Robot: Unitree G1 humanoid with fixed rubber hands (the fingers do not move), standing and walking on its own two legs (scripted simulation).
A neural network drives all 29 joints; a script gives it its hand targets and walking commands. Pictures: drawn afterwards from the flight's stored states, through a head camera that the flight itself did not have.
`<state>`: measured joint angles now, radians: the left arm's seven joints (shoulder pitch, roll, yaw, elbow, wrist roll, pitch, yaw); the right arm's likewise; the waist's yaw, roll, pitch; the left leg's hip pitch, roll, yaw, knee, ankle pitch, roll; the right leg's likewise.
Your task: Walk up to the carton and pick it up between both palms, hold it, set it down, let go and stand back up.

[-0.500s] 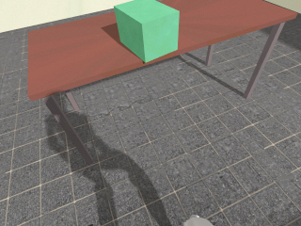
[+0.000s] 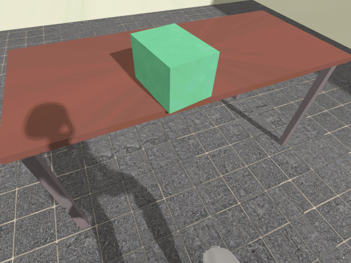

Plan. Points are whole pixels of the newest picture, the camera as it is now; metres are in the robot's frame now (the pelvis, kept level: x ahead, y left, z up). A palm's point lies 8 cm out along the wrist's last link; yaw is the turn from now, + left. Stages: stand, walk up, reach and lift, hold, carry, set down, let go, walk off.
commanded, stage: walk up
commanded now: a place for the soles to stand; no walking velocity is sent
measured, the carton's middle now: (172, 66) +0.76 +0.03 +0.05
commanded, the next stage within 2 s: none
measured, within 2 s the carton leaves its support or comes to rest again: neither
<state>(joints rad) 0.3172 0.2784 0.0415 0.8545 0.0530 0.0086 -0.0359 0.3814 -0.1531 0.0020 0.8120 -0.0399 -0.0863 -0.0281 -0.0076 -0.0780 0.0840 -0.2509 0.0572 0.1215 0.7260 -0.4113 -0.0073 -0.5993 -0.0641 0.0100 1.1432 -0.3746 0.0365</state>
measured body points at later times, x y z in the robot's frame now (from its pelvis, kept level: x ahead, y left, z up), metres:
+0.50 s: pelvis +0.18 -0.01 -0.01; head +0.19 +0.00 +0.44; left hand +0.21 +0.23 -0.16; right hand +0.29 -0.25 -0.12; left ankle +0.23 +0.09 -0.71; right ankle +0.19 -0.15 -0.70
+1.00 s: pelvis +0.26 -0.04 +0.01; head +0.27 -0.04 +0.46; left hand +0.37 +0.18 -0.12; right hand +0.36 -0.27 -0.13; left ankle +0.23 +0.09 -0.71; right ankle +0.26 -0.15 -0.71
